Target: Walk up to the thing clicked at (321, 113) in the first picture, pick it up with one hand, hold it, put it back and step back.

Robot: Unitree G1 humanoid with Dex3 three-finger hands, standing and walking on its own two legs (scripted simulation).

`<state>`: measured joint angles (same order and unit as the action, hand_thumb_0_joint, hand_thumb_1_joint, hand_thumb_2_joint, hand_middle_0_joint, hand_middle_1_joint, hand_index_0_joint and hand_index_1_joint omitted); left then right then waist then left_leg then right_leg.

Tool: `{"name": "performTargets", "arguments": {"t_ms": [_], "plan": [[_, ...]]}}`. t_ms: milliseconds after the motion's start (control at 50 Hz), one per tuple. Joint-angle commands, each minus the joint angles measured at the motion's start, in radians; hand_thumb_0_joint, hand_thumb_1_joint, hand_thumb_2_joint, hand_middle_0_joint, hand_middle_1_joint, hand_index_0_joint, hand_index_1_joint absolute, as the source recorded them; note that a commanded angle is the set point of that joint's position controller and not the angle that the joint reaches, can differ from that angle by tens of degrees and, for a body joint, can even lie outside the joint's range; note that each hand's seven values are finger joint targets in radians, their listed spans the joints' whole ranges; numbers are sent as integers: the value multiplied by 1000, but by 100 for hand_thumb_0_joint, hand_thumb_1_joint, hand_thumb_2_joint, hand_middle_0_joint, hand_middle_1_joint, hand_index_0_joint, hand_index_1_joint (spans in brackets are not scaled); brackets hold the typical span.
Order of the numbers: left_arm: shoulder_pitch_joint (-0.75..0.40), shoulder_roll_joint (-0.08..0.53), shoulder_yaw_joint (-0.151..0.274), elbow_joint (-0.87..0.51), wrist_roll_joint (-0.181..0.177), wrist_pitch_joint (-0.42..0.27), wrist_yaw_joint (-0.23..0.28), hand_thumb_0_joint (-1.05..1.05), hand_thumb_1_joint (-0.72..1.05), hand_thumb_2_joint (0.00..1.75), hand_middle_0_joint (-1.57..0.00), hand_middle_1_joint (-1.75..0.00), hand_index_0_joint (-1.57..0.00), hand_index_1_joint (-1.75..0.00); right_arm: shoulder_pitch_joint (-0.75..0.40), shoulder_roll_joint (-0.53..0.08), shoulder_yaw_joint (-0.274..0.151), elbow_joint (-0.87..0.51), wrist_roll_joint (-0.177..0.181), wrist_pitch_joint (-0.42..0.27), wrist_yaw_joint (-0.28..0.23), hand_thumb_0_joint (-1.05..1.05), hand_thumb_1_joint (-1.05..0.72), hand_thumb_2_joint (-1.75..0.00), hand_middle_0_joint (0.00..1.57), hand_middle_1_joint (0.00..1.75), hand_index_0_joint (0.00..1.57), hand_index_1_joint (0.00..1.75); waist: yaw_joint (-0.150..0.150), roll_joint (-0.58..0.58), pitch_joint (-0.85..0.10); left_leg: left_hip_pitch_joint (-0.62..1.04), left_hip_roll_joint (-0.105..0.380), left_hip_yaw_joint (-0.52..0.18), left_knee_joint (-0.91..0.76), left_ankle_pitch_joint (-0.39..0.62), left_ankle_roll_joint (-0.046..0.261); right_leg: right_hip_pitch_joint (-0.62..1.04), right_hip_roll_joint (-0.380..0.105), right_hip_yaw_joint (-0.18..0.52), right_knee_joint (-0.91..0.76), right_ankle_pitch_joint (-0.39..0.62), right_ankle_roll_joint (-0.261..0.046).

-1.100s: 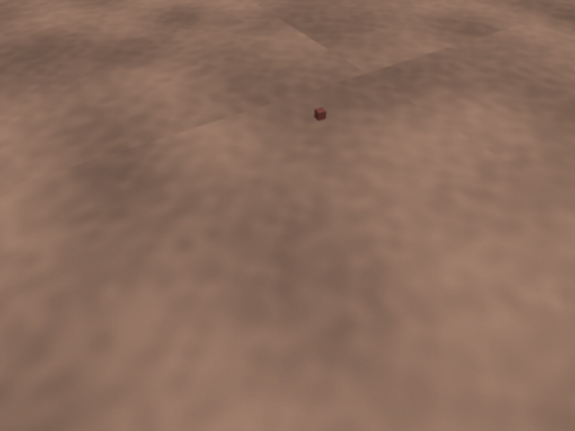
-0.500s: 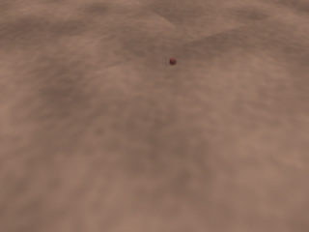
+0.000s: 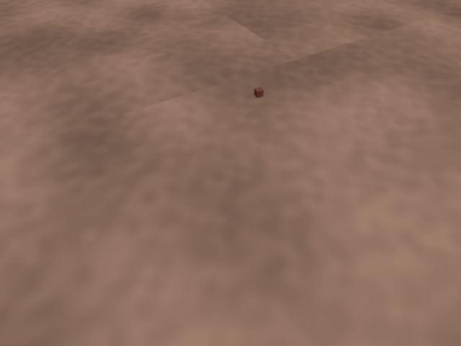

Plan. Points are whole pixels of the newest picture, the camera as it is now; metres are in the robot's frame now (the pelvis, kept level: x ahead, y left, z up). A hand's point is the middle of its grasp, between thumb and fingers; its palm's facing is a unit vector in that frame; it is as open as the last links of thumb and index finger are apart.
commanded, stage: stand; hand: left
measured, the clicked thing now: (258, 92) +2.02 -0.23 -0.76
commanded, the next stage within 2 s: walk up in 0.02 s
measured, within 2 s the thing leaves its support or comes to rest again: neither
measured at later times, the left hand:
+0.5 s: hand (169, 291) +0.26 +0.15 -0.14, palm faces -0.08 -0.90 -0.43, open 7.4 cm
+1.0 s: hand (198, 205) +0.51 +0.11 -0.18, palm faces -0.22 -0.91 -0.35, open 7.4 cm
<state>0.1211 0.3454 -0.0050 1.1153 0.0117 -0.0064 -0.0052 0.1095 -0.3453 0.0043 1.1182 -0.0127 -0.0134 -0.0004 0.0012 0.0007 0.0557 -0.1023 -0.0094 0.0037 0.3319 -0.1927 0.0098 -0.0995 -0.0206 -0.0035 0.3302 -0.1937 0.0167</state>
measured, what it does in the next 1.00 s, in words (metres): walks ahead: right foot, then left foot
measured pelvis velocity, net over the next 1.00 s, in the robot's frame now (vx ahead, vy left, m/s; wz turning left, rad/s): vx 0.44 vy -0.16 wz -0.21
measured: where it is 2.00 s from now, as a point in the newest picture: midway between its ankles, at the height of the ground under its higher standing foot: (284, 201)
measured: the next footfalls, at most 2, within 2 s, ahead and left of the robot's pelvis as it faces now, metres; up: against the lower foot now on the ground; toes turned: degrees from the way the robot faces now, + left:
right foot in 0.40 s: +0.22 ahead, -0.25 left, +0.00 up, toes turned -14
left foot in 0.88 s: +0.57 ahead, -0.06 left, +0.00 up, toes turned -5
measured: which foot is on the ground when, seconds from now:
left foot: down 0.00-0.42, up 0.44-0.86, down 0.88-1.00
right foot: down 0.00-0.06, up 0.08-0.38, down 0.40-0.92, up 0.94-1.00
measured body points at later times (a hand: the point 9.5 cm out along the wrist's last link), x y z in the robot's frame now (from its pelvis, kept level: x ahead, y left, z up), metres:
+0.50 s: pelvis +0.14 -0.13 -0.03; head +0.12 -0.16 +0.41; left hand +0.26 +0.20 -0.11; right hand +0.15 -0.48 -0.17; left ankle +0.05 +0.06 -0.68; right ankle +0.18 -0.24 -0.75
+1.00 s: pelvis +0.44 -0.16 -0.03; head +0.48 -0.15 +0.42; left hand +0.52 +0.16 -0.15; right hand +0.50 -0.49 -0.12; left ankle +0.53 -0.06 -0.75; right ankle +0.25 -0.25 -0.67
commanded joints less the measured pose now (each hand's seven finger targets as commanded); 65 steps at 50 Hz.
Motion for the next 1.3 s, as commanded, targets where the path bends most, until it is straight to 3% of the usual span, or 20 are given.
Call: {"name": "performTargets", "arguments": {"t_ms": [0,40,80,300,360,380,400,420,440,540,680,800,860,880,900,920,1020,1120,1220,1280], "plan": [[9,320,117,-140,25,-35,-27,0,90,90,-20,-30,-20,-30,38,-339,-125,-128,-21,-50,14,0,-90,-90,20,30,20,30,-21,-20,-215,128,144,-111,39,-396,94,-107,-60,100,57,-340,-73],[-140,263,110,-180,29,-21,-56,0,90,90,-20,-30,-20,-30,125,-386,-161,-99,-31,-61,24,0,-90,-90,20,30,20,30,-101,174,-37,226,306,-320,-150,-706,173,-558,-9,-15,355,-345,-49],[-195,266,108,-225,37,-34,-66,0,90,90,-20,-30,-20,-30,122,-396,-171,-131,-27,-75,27,0,-90,-90,20,30,20,30,-110,105,60,146,468,-463,-245,-619,252,-682,-73,87,534,-267,-44],[-7,276,134,-206,14,-35,-124,0,90,90,-20,-30,-20,-30,-38,-365,-165,-219,-32,-92,51,0,-90,-90,20,30,20,30,27,154,18,-163,263,13,-160,-401,132,-197,-90,-55,338,-3,-8],[201,318,158,-135,21,-49,-99,0,90,90,-20,-30,-20,-30,-53,-325,-145,-220,-34,-76,47,0,-90,-90,20,30,20,30,134,-31,-51,-314,197,114,220,-338,108,104,-36,-99,282,-19,-24],[361,381,188,-99,22,-61,-76,0,90,90,-20,-30,-20,-30,5,-253,-118,-219,-38,-72,49,0,-90,-90,20,30,20,30,208,-267,-122,-428,99,157,598,-271,78,275,-21,-21,201,-221,-47],[409,462,207,-110,28,-70,-57,0,90,90,-20,-30,-20,-30,40,-170,-83,-250,-21,-70,55,0,-90,-90,20,30,20,30,203,-479,-85,-640,-5,109,863,-400,34,266,-212,386,-23,-587,-82],[313,495,195,-158,9,-75,-57,0,90,90,-20,-30,-20,-30,45,-273,-106,-261,-5,-66,54,0,-90,-90,20,30,20,30,148,-344,-78,-650,11,16,944,-329,14,184,-371,758,-261,-763,-177],[204,512,195,-197,-5,-75,-57,0,90,90,-20,-30,-20,-30,6,-338,-125,-251,-15,-67,49,0,-90,-90,20,30,20,30,111,-233,5,-627,84,-39,966,-284,14,38,-412,818,-288,-803,-224],[82,355,146,-227,-13,-113,-39,0,90,90,-20,-30,-20,-30,138,-299,-123,-184,10,-43,77,0,-90,-90,20,30,20,30,-10,-156,46,-432,164,-63,781,14,23,-161,-193,275,-206,-376,-98],[172,344,141,-253,-13,-129,-34,0,90,90,-20,-30,-20,-30,-74,-269,-130,-296,-19,-37,105,0,-90,-90,20,30,20,30,48,-60,93,-549,166,-7,453,107,-52,-63,-191,154,-236,-232,-167],[235,345,133,-245,-9,-104,-31,0,90,90,-20,-30,-20,-30,-152,-222,-127,-327,-15,-65,101,0,-90,-90,20,30,20,30,85,-73,3,-326,99,65,199,113,-5,50,-188,62,-63,164,-186],[221,326,120,-271,-18,-93,-20,0,90,90,-20,-30,-20,-30,114,-271,-156,-253,-29,-70,78,0,-90,-90,20,30,20,30,-41,32,-131,26,30,108,137,43,54,-18,-132,-16,314,398,-149],[259,266,98,-281,-22,-88,-16,0,90,90,-20,-30,-20,-30,293,-335,-183,-215,-50,-76,66,0,-90,-90,20,30,20,30,-117,147,-233,291,106,-18,145,-74,122,-220,-83,-36,598,296,-107],[298,195,78,-306,-41,-90,-16,0,90,90,-20,-30,-20,-30,374,-422,-211,-234,-56,-81,53,0,-90,-90,20,30,20,30,-133,353,-328,514,391,-495,94,-202,215,-510,70,-21,849,-176,-56],[277,306,102,-289,-42,-88,-3,0,90,90,-20,-30,-20,-30,350,-438,-215,-237,-8,-79,52,0,-90,-90,20,30,20,30,-131,254,-340,531,457,-695,-14,-234,312,-599,84,85,932,-330,-82],[201,277,88,-272,-43,-94,-31,0,90,90,-20,-30,-20,-30,183,-305,-149,-291,18,-89,37,0,-90,-90,20,30,20,30,-34,107,-88,59,295,-130,-35,287,189,-453,-41,115,815,-126,-58],[111,244,86,-311,-22,-77,-70,0,90,90,-20,-30,-20,-30,112,-313,-138,-337,11,-108,42,0,-90,-90,20,30,20,30,-8,131,49,-57,292,-12,-103,224,222,-464,-98,21,471,-58,-13],[102,257,119,-276,-12,-82,-81,0,90,90,-20,-30,-20,-30,110,-329,-138,-336,15,-109,54,0,-90,-90,20,30,20,30,20,127,15,-190,252,32,-28,24,166,-171,-62,-52,308,158,-44],[219,297,144,-236,-4,-82,-68,0,90,90,-20,-30,-20,-30,102,-309,-129,-338,11,-98,50,0,-90,-90,20,30,20,30,104,11,-66,-252,207,73,231,123,124,73,-24,-79,287,93,-74]]}}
